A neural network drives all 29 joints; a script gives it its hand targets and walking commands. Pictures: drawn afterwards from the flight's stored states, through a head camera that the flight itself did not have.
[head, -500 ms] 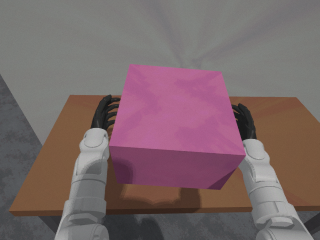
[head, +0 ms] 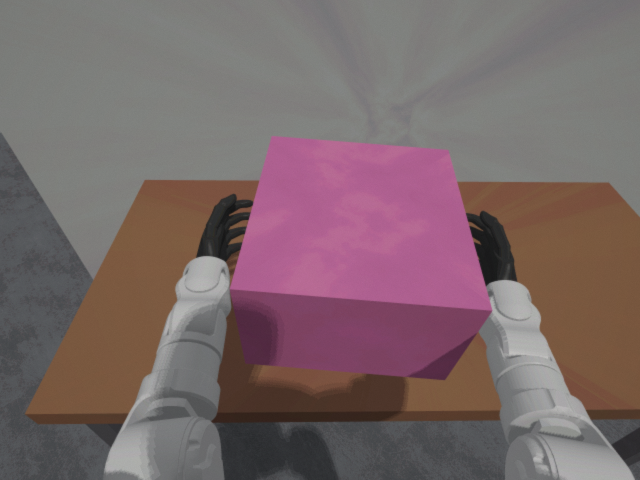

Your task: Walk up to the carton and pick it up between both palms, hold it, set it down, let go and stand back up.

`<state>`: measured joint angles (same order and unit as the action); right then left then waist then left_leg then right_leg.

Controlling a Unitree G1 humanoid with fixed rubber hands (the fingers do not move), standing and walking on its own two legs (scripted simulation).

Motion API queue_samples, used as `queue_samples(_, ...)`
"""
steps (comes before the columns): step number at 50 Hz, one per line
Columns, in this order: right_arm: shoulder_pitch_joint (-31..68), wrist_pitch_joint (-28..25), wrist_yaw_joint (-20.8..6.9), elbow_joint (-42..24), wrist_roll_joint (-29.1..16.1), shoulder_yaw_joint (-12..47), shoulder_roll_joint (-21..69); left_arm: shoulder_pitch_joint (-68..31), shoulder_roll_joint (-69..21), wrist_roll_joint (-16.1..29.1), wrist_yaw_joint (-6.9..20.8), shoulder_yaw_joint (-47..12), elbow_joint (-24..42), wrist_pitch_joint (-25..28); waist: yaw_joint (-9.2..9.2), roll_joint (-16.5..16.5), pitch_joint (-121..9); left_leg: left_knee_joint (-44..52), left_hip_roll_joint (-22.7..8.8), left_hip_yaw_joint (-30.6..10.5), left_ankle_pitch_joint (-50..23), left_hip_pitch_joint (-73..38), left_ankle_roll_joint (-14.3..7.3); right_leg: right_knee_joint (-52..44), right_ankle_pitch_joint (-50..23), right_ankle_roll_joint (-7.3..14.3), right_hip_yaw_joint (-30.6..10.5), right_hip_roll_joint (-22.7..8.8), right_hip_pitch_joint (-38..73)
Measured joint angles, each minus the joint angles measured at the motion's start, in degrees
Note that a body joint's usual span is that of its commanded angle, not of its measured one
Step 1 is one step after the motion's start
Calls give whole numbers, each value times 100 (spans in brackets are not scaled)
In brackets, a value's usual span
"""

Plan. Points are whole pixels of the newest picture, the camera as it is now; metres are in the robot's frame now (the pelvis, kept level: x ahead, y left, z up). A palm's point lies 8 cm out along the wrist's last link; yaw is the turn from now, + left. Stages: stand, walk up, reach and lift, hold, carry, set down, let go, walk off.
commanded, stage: set down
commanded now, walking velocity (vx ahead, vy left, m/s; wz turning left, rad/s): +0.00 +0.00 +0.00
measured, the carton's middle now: (352, 250) +0.43 -0.02 +0.07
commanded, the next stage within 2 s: none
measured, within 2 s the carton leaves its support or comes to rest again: rests again in 1.68 s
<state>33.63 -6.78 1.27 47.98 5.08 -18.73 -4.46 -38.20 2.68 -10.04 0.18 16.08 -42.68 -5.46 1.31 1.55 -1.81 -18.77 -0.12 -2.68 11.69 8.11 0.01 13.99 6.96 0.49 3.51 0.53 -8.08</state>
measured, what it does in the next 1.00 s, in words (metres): stands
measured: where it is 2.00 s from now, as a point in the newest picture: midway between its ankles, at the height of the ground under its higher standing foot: outside the picture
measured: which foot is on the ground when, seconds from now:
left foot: down 0.00-1.00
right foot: down 0.00-1.00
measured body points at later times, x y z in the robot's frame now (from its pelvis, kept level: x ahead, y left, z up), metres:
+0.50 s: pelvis +0.01 +0.00 +0.00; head +0.04 +0.01 +0.45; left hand +0.43 +0.16 +0.07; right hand +0.40 -0.21 +0.06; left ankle -0.02 +0.12 -0.75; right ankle +0.00 -0.11 -0.75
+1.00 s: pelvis +0.01 +0.00 +0.00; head +0.08 +0.01 +0.44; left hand +0.44 +0.15 +0.03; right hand +0.41 -0.21 +0.03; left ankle -0.02 +0.12 -0.75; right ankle +0.00 -0.11 -0.75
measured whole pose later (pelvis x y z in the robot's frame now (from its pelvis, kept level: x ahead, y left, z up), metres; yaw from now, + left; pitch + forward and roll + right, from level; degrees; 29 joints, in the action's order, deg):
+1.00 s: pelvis +0.01 +0.00 +0.00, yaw +0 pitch +14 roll -1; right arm 39.4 -20.1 0.7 61.6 15.7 -29.4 -4.1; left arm -46.8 6.1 -7.8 -2.1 16.8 -70.6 17.0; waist 1.9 -0.8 -6.5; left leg -21.4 -0.7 -1.4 11.8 23.7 0.0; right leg 15.3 6.5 0.6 4.1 0.6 -23.0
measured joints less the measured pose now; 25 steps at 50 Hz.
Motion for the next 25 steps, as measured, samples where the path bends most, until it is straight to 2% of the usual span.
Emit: queue_samples(25, 227, -743, -65, 714, 685, -685, 98, -388, 129, -2, -59, 103, -1358, 1099, 7, -122, -134, -80, -34, 68, 37, 523, -8, -58, -34, -8, 29, 11, -454)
